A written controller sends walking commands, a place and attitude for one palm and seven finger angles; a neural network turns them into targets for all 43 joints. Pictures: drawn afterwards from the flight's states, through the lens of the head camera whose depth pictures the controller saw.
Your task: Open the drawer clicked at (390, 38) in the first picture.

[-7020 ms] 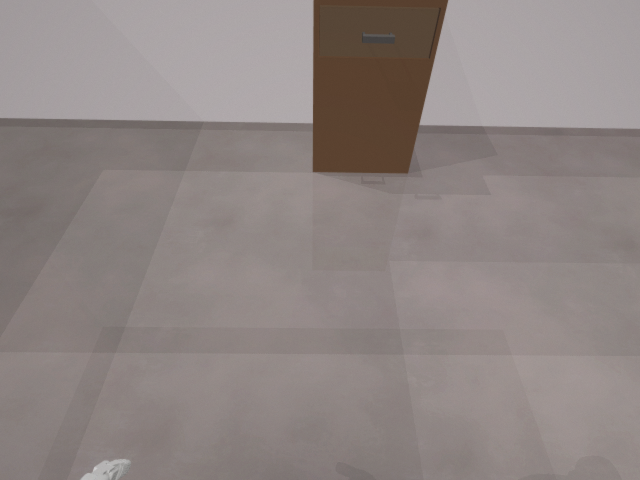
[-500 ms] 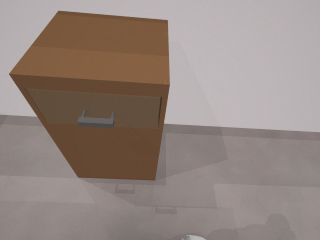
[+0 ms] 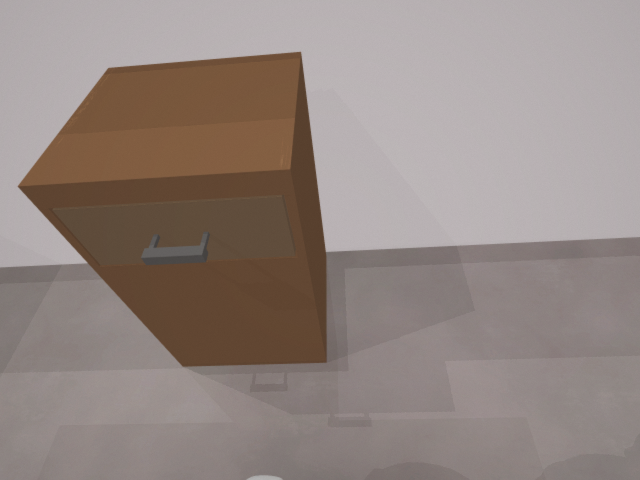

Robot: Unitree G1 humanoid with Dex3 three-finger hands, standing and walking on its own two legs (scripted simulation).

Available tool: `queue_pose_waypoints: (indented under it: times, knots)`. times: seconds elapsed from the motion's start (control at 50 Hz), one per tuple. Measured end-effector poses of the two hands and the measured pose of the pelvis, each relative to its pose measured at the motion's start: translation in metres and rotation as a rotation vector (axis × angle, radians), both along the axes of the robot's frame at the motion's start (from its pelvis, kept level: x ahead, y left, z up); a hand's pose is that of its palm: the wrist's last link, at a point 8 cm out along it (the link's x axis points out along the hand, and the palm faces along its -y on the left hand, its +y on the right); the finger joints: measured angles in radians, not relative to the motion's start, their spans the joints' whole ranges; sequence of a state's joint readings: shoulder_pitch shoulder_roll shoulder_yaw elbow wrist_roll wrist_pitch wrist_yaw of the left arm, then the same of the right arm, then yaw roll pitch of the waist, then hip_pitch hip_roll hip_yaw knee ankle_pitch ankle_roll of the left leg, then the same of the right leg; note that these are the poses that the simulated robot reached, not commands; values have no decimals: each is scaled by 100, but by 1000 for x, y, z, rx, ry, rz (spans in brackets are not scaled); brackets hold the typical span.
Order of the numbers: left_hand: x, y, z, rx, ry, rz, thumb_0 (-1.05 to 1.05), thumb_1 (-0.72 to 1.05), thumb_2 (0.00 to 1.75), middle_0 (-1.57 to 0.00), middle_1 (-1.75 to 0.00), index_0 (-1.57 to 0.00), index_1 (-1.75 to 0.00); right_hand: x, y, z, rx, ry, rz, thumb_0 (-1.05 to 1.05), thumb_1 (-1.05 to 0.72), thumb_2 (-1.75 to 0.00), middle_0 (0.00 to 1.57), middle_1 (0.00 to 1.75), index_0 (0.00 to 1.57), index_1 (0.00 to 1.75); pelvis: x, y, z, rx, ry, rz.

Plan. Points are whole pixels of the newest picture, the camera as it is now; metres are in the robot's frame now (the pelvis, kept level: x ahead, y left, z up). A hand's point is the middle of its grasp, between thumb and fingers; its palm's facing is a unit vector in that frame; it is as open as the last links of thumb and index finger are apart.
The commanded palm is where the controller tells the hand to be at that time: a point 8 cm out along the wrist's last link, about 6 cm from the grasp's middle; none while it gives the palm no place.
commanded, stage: come to a stop and stand still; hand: left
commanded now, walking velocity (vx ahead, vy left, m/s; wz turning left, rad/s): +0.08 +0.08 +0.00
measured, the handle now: (177, 246) +0.54 +0.34 -0.10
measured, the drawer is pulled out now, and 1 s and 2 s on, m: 0.00 0.00 0.00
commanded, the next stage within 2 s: look again from close up in 0.80 s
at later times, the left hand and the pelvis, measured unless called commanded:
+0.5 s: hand out of the picture +0.00 +0.25 -0.19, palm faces +0.03 -0.98 -0.19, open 7.4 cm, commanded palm none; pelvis +0.02 +0.07 -0.01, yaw -2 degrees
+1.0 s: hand out of the picture +0.05 +0.25 -0.19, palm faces -0.03 -0.98 -0.22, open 7.3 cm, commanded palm none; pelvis +0.03 +0.07 -0.01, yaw -2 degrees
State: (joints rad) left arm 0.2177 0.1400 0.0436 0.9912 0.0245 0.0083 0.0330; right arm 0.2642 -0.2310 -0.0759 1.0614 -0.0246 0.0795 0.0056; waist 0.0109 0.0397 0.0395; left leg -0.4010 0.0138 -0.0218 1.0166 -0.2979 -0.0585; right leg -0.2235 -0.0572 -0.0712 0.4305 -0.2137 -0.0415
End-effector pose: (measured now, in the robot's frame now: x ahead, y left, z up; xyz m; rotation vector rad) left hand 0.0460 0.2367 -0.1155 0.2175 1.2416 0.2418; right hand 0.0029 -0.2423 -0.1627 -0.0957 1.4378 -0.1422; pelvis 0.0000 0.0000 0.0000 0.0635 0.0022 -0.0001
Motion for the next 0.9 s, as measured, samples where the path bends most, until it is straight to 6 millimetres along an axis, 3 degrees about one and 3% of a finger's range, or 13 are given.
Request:
queue_pose_waypoints:
  times: [0.14,0.22,0.3,0.4,0.54,0.7,0.9]
  knots:
    - [-47,14,-8,-31,96,50,0,91,89,-21,-30,-20,-30,16,4,11,-47,-33,46,0,-91,-90,20,29,20,30,-4,14,1,-10,11,1]
    - [-72,30,-19,-63,168,69,1,91,89,-21,-30,-20,-30,35,22,18,-72,-95,64,0,-91,-90,20,29,20,30,-4,32,-1,-30,16,-8]
    - [-83,50,-40,-100,221,82,1,91,89,-21,-30,-20,-30,45,49,18,-98,-152,69,0,-91,-90,20,29,20,30,-2,52,-11,-67,11,-7]
    - [-71,60,-45,-121,233,55,1,91,89,-20,-29,-20,-30,45,79,23,-92,-141,54,0,-93,-90,20,29,20,30,9,64,-8,-50,11,-22]
    - [-34,58,-41,-119,193,6,1,91,89,-20,-29,-19,-30,39,90,9,-71,-97,12,0,-95,-89,20,30,21,30,23,75,-10,-53,5,-33]
    - [-2,62,-39,-97,152,-26,1,93,89,-20,-29,-20,-30,14,100,8,-49,-22,-16,0,-93,-89,20,29,20,30,32,75,-8,-63,0,-33]
    - [8,60,-38,-91,144,-31,1,93,89,-20,-29,-20,-30,-11,111,7,-18,51,-39,0,-91,-90,20,29,20,30,36,72,-7,-66,-6,-34]
